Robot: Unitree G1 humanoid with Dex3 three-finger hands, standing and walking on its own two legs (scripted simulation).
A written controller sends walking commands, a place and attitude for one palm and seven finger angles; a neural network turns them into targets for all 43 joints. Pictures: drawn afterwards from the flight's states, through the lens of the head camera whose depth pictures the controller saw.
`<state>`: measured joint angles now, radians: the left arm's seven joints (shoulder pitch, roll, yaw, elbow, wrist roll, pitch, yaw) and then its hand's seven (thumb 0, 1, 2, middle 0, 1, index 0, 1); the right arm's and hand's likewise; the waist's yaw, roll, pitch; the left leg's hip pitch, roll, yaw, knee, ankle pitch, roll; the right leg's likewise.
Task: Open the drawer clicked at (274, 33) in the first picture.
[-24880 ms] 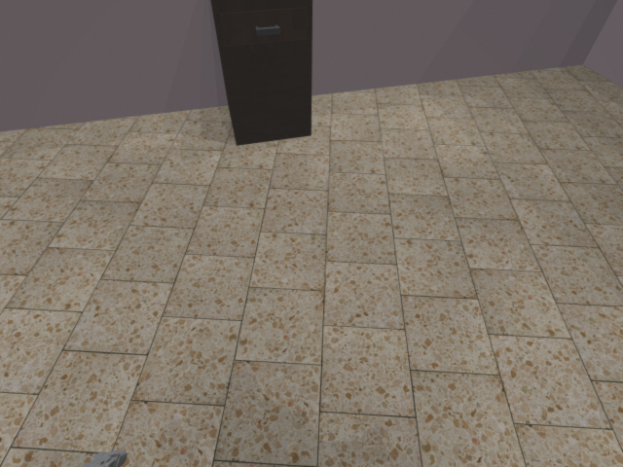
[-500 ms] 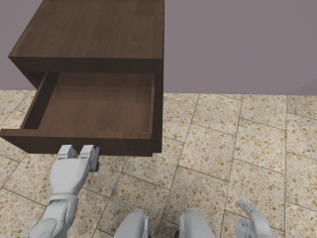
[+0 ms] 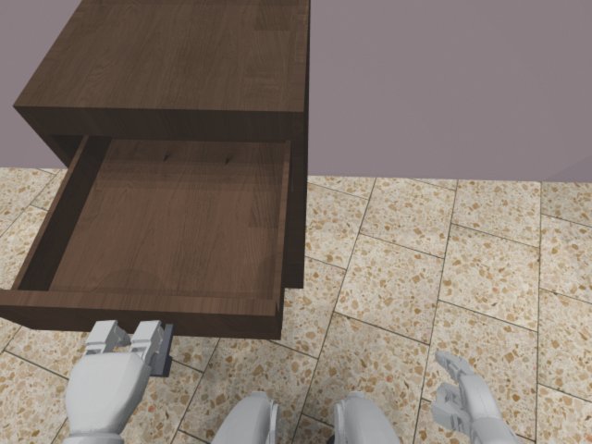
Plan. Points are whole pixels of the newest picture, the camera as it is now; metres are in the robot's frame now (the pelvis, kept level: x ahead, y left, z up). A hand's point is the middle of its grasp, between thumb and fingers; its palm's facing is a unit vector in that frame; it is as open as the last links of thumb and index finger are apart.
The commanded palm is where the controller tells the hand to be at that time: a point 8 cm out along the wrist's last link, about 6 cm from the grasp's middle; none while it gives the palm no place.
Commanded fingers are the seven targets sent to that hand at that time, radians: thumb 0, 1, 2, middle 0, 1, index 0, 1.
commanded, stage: pull the drawer open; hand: left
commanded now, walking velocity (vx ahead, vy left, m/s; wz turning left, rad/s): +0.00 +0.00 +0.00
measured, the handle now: (132, 346) +0.24 +0.25 -0.04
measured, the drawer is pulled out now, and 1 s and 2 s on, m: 0.28 0.30 0.28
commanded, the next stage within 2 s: open the thumb to release the handle in 0.26 s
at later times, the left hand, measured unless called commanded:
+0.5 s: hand (128, 401) +0.18 +0.24 -0.06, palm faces -0.11 -0.08 -0.99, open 6.2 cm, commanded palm +0.16 +0.24 -0.01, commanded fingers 0.00 0.34 0.66 -0.36 -1.29 -0.36 -1.29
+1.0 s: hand (128, 403) +0.17 +0.24 -0.06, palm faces -0.07 -0.07 -1.00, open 13.5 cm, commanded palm +0.16 +0.25 -0.01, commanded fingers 0.00 -0.50 0.30 -0.30 -1.20 -0.30 -1.20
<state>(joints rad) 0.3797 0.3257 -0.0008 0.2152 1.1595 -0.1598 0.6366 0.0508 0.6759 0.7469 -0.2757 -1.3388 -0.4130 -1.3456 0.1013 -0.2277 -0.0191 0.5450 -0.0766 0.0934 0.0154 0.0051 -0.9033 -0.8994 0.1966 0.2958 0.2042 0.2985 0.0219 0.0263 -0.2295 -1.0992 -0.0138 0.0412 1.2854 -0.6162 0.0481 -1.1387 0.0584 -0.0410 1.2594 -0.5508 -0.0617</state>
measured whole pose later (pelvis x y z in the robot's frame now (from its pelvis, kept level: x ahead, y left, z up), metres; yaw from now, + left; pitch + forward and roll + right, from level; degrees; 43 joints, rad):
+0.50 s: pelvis +0.00 -0.01 -0.01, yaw +1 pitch +26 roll +0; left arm 0.43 0.35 0.04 0.15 1.14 -0.23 0.62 0.04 0.62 0.76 -0.32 -1.33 -0.41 -1.34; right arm 0.10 -0.23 -0.02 0.54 -0.09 0.09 0.01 0.01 -0.90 -0.90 0.20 0.30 0.20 0.30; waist 0.04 0.03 -0.24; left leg -1.16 -0.02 0.03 1.35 -0.63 0.03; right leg -1.20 0.05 -0.06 1.33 -0.58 -0.08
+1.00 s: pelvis -0.02 -0.02 -0.02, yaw +1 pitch +24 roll +0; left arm 0.36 0.35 0.04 0.21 1.13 -0.22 0.64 0.00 -0.43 0.33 -0.35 -1.23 -0.32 -1.20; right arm 0.10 -0.22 -0.02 0.56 -0.07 0.09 -0.01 0.01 -0.90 -0.90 0.20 0.30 0.20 0.30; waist 0.04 0.03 -0.23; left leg -1.17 -0.01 0.02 1.35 -0.61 0.02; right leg -1.21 0.05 -0.07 1.33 -0.55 -0.09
